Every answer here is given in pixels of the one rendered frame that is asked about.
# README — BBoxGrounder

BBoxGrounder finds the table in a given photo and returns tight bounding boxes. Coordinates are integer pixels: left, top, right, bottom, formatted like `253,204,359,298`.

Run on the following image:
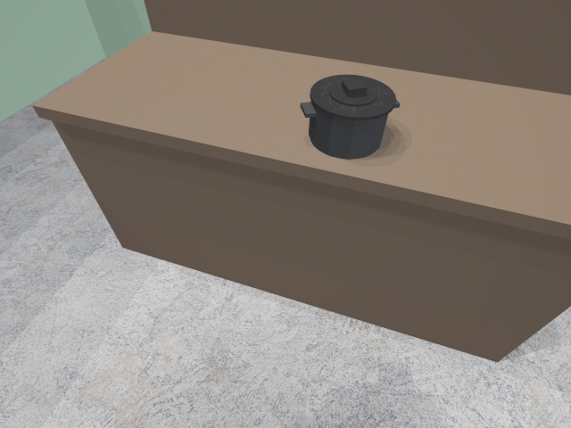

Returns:
32,0,571,363

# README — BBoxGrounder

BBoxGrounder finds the knob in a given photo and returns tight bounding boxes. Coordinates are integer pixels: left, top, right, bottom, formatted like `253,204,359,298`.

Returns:
342,78,368,95

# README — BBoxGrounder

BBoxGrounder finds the lid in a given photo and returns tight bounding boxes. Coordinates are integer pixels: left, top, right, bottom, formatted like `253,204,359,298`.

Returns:
310,75,396,120

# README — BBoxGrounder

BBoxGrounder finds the pot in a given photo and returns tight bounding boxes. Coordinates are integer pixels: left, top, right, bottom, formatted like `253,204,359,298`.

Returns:
301,100,400,159

